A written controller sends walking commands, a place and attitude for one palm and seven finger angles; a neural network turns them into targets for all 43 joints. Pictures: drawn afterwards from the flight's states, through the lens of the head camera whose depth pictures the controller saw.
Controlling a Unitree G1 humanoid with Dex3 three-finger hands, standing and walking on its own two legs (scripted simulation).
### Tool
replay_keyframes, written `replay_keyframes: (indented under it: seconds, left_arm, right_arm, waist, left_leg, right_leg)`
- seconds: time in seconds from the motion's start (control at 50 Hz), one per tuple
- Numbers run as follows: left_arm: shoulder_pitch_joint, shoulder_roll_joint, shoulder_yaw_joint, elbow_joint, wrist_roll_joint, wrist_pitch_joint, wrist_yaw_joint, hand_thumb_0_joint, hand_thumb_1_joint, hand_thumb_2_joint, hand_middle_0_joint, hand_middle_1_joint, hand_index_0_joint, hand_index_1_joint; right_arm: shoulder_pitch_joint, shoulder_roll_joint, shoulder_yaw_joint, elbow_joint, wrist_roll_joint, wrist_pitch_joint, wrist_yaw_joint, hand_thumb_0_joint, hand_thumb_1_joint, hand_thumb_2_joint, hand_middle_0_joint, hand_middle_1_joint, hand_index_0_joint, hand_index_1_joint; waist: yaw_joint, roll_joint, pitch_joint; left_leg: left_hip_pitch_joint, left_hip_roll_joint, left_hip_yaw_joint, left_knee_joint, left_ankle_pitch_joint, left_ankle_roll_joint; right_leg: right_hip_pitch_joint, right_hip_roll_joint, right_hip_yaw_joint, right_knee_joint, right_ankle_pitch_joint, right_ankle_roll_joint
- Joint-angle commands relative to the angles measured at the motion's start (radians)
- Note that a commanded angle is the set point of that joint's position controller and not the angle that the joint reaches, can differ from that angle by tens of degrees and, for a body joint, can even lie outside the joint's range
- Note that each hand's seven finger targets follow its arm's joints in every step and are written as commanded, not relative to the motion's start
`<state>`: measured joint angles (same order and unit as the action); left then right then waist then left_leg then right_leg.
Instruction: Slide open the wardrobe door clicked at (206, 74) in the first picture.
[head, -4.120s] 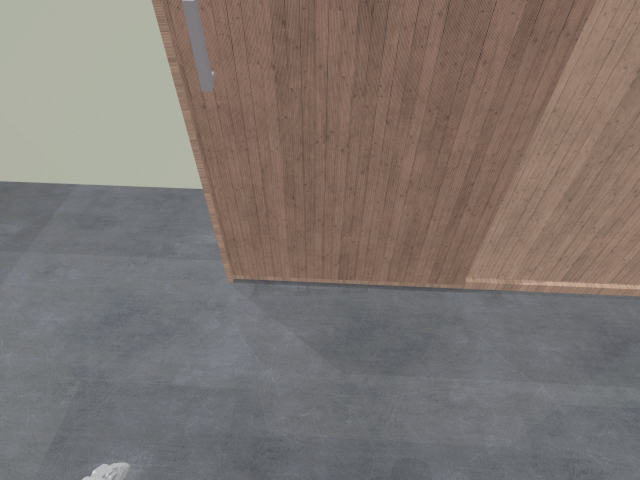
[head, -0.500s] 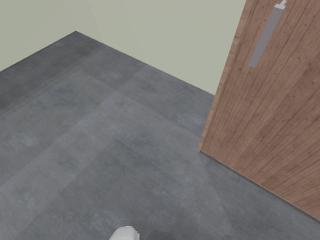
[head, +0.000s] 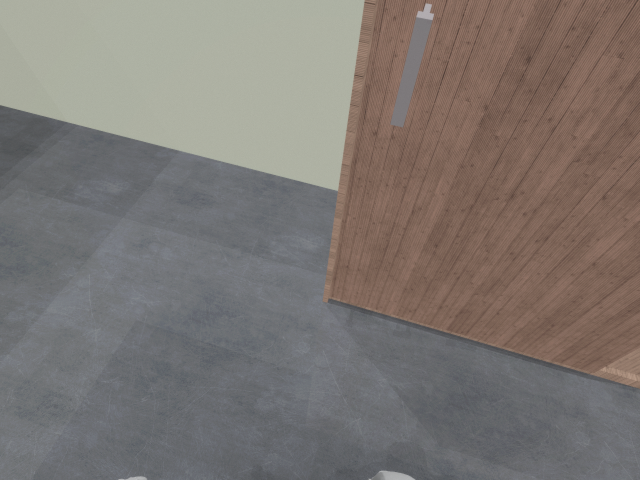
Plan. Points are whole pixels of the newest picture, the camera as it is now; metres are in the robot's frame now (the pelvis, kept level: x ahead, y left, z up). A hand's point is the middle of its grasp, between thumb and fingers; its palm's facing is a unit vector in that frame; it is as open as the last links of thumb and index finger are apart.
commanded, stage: turn to face it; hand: left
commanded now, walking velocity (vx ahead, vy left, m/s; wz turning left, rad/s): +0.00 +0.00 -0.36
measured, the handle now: (411, 68) +0.72 -0.10 +0.15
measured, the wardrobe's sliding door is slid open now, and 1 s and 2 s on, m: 0.00 0.00 0.00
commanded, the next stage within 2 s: take the last steps up to it in 0.26 s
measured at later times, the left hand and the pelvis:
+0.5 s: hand out of the picture +0.11 +0.15 -0.17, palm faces -0.12 -0.97 -0.19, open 7.4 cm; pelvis +0.02 -0.03 +0.00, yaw -9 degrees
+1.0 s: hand (261, 420) +0.23 +0.10 -0.18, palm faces -0.29 -0.94 -0.16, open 7.4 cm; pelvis +0.13 -0.06 +0.00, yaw -15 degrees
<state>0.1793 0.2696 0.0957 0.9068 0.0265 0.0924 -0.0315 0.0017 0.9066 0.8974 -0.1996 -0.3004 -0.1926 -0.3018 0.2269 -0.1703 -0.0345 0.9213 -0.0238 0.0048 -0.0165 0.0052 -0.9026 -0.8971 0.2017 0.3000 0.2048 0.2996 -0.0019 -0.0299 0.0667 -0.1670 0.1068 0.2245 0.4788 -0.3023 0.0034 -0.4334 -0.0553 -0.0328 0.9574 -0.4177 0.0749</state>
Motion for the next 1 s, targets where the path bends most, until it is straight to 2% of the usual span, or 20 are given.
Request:
replay_keyframes:
  seconds: [0.0,0.06,0.08,0.1,0.12,0.14,0.16,0.26,0.34,0.44,0.5,0.52,0.54,0.56,0.64,0.7,0.82,0.92,0.96,0.98]
  left_arm:
    - [-0.078,0.012,-0.009,-0.1,-0.007,-0.045,0.0,0.0,0.9,0.9,-0.2,-0.3,-0.2,-0.3]
    - [-0.002,0.031,-0.005,-0.075,-0.006,-0.063,0.007,0.0,0.9,0.9,-0.2,-0.3,-0.2,-0.3]
    - [0.078,0.078,0.003,-0.05,-0.001,-0.078,0.012,0.0,0.9,0.9,-0.2,-0.3,-0.2,-0.3]
    - [0.151,0.199,0.026,-0.026,0.008,-0.094,0.03,0.0,0.9,0.9,-0.2,-0.3,-0.2,-0.3]
    - [0.198,0.226,0.031,-0.007,-0.012,-0.088,0.044,0.0,0.9,0.9,-0.2,-0.3,-0.2,-0.3]
    - [0.176,0.194,0.023,-0.007,-0.013,-0.084,0.051,0.0,0.9,0.9,-0.2,-0.3,-0.2,-0.3]
    - [0.131,0.155,0.026,-0.013,-0.013,-0.084,0.06,0.0,0.9,0.9,-0.2,-0.3,-0.2,-0.3]
    - [0.007,0.095,-0.003,-0.037,-0.009,-0.092,0.052,0.0,0.9,0.9,-0.2,-0.3,-0.2,-0.3]
    - [0.037,0.099,-0.002,-0.021,-0.005,-0.089,0.05,0.0,0.9,0.9,-0.2,-0.3,-0.2,-0.3]
    - [0.052,0.106,0.006,0.004,0.002,-0.095,0.041,0.0,0.9,0.9,-0.2,-0.3,-0.2,-0.3]
    - [0.036,0.081,0.001,0.013,-0.009,-0.094,0.033,0.0,0.9,0.9,-0.2,-0.3,-0.2,-0.3]
    - [0.047,0.029,-0.008,0.009,-0.013,-0.092,0.027,0.0,0.9,0.9,-0.2,-0.3,-0.2,-0.3]
    - [0.056,-0.033,-0.021,-0.014,-0.018,-0.09,0.019,0.0,0.9,0.9,-0.2,-0.3,-0.2,-0.3]
    - [-0.007,0.008,-0.014,-0.041,-0.005,-0.092,0.017,0.0,0.9,0.9,-0.2,-0.3,-0.2,-0.3]
    - [0.069,-0.005,-0.002,0.043,0.01,-0.091,-0.001,0.0,0.9,0.9,-0.2,-0.3,-0.2,-0.3]
    - [0.112,-0.033,-0.01,0.074,0.002,-0.09,0.001,0.0,0.9,0.9,-0.2,-0.3,-0.2,-0.3]
    - [0.009,-0.055,-0.025,0.061,0.002,-0.093,0.001,0.0,0.9,0.9,-0.2,-0.3,-0.2,-0.3]
    - [-0.09,-0.083,-0.041,0.046,-0.004,-0.113,0.001,0.0,0.9,0.9,-0.2,-0.3,-0.2,-0.3]
    - [-0.044,-0.07,-0.037,0.067,-0.005,-0.123,0.004,0.0,0.9,0.9,-0.2,-0.3,-0.2,-0.3]
    - [0.043,-0.061,-0.031,0.097,-0.005,-0.127,0.006,0.0,0.9,0.9,-0.2,-0.3,-0.2,-0.3]
  right_arm:
    - [0.075,-0.229,-0.07,-0.025,-0.004,-0.012,-0.011,0.0,-0.9,-0.9,0.2,0.3,0.2,0.3]
    - [0.059,-0.232,-0.075,-0.021,0.002,-0.008,-0.004,0.0,-0.9,-0.9,0.2,0.3,0.2,0.3]
    - [0.062,-0.213,-0.069,-0.023,0.01,-0.007,0.0,0.0,-0.9,-0.9,0.2,0.3,0.2,0.3]
    - [0.054,-0.125,-0.045,-0.059,0.016,-0.005,0.005,0.0,-0.9,-0.9,0.2,0.3,0.2,0.3]
    - [-0.021,-0.12,-0.035,-0.088,0.015,0.007,-0.008,0.0,-0.9,-0.9,0.2,0.3,0.2,0.3]
    - [-0.019,-0.117,-0.034,-0.081,0.016,0.015,-0.016,0.0,-0.9,-0.9,0.2,0.3,0.2,0.3]
    - [-0.023,-0.114,-0.033,-0.065,0.013,0.02,-0.016,0.0,-0.9,-0.9,0.2,0.3,0.2,0.3]
    - [0.039,-0.12,-0.041,0.005,0.006,0.031,-0.006,0.0,-0.9,-0.9,0.2,0.3,0.2,0.3]
    - [0.007,-0.113,-0.039,0.001,0.006,0.03,-0.006,0.0,-0.9,-0.9,0.2,0.3,0.2,0.3]
    - [-0.006,-0.098,-0.03,-0.012,0.002,0.0,0.004,0.0,-0.9,-0.9,0.2,0.3,0.2,0.3]
    - [0.119,-0.093,-0.027,0.032,0.0,-0.029,0.001,0.0,-0.9,-0.9,0.2,0.3,0.2,0.3]
    - [0.188,-0.148,-0.037,0.052,-0.004,-0.04,-0.007,0.0,-0.9,-0.9,0.2,0.3,0.2,0.3]
    - [0.251,-0.253,-0.06,0.058,-0.016,-0.039,-0.009,0.0,-0.9,-0.9,0.2,0.3,0.2,0.3]
    - [0.252,-0.272,-0.062,0.047,-0.011,-0.031,-0.01,0.0,-0.9,-0.9,0.2,0.3,0.2,0.3]
    - [0.126,-0.135,-0.017,0.032,-0.006,-0.057,-0.019,0.0,-0.9,-0.9,0.2,0.3,0.2,0.3]
    - [0.177,-0.108,-0.013,0.065,0.004,-0.074,-0.022,0.0,-0.9,-0.9,0.2,0.3,0.2,0.3]
    - [0.296,-0.087,-0.017,0.139,0.001,-0.079,-0.024,0.0,-0.9,-0.9,0.2,0.3,0.2,0.3]
    - [0.339,-0.096,-0.027,0.185,-0.011,-0.065,-0.018,0.0,-0.9,-0.9,0.2,0.3,0.2,0.3]
    - [0.315,-0.099,-0.03,0.191,-0.008,-0.061,-0.018,0.0,-0.9,-0.9,0.2,0.3,0.2,0.3]
    - [0.295,-0.097,-0.029,0.191,-0.003,-0.06,-0.017,0.0,-0.9,-0.9,0.2,0.3,0.2,0.3]
  waist:
    - [-0.052,0.259,-0.08]
    - [-0.007,0.22,-0.12]
    - [0.035,0.114,-0.17]
    - [0.066,-0.216,-0.21]
    - [0.092,-0.228,-0.214]
    - [0.073,-0.152,-0.201]
    - [0.062,-0.203,-0.184]
    - [-0.011,-0.095,-0.096]
    - [0.005,-0.103,-0.074]
    - [0.018,-0.137,-0.058]
    - [-0.039,-0.055,-0.043]
    - [-0.065,0.124,-0.056]
    - [-0.086,0.421,-0.024]
    - [-0.093,0.338,0.05]
    - [-0.009,0.149,0.083]
    - [-0.001,0.149,0.029]
    - [-0.039,0.149,0.046]
    - [-0.077,0.194,0.055]
    - [-0.049,0.214,0.04]
    - [-0.002,0.195,0.0]
  left_leg:
    - [0.133,0.243,-0.135,-0.064,0.608,0.122]
    - [0.057,0.219,-0.092,0.054,0.542,0.06]
    - [-0.029,0.181,-0.045,0.204,0.437,0.004]
    - [-0.334,0.054,0.005,0.425,-0.097,-0.06]
    - [-0.399,-0.001,-0.117,0.567,-0.371,-0.072]
    - [-0.415,0.014,-0.196,0.636,-0.326,-0.063]
    - [-0.43,0.022,-0.213,0.66,-0.27,-0.061]
    - [-0.349,0.001,-0.2,0.624,-0.083,-0.088]
    - [-0.325,-0.021,-0.191,0.515,-0.078,-0.087]
    - [-0.225,-0.034,-0.161,0.276,-0.112,-0.067]
    - [0.07,-0.06,-0.124,-0.009,0.007,-0.047]
    - [0.192,0.047,-0.28,-0.126,-0.115,-0.013]
    - [0.186,0.297,-0.611,-0.301,-0.378,0.069]
    - [0.059,0.385,-0.725,-0.381,-0.506,0.133]
    - [-0.046,0.205,-0.416,-0.369,-0.207,0.056]
    - [0.032,0.159,-0.282,-0.338,0.018,0.051]
    - [0.167,0.196,-0.223,-0.292,0.315,0.122]
    - [0.161,0.197,-0.179,-0.214,0.451,0.13]
    - [0.11,0.19,-0.162,-0.14,0.495,0.112]
    - [0.063,0.168,-0.135,-0.063,0.508,0.092]
  right_leg:
    - [-0.004,0.022,-0.064,-0.188,-0.025,-0.023]
    - [0.192,0.037,-0.079,-0.443,0.164,-0.051]
    - [0.361,-0.019,-0.014,-0.569,0.338,-0.073]
    - [0.579,-0.275,0.299,-0.6,0.707,-0.166]
    - [0.527,-0.371,0.369,-0.55,1.021,-0.269]
    - [0.506,-0.344,0.293,-0.536,0.978,-0.3]
    - [0.468,-0.291,0.272,-0.551,0.903,-0.279]
    - [0.296,-0.177,0.155,-0.598,0.724,-0.229]
    - [0.268,-0.174,0.202,-0.628,0.583,-0.248]
    - [0.239,-0.177,0.277,-0.679,0.187,-0.262]
    - [0.045,-0.098,0.241,-0.601,-0.062,-0.204]
    - [-0.087,-0.016,0.177,-0.439,-0.113,-0.158]
    - [-0.233,0.114,0.002,-0.146,-0.181,-0.097]
    - [-0.257,0.062,0.043,0.01,-0.147,-0.103]
    - [-0.206,0.011,0.067,0.192,0.126,-0.081]
    - [-0.204,0.007,0.052,0.19,0.214,-0.062]
    - [-0.271,-0.043,-0.011,0.008,0.212,-0.039]
    - [-0.124,-0.013,-0.094,-0.279,0.136,-0.07]
    - [0.009,0.014,-0.121,-0.372,0.157,-0.087]
    - [0.149,0.036,-0.136,-0.433,0.227,-0.095]
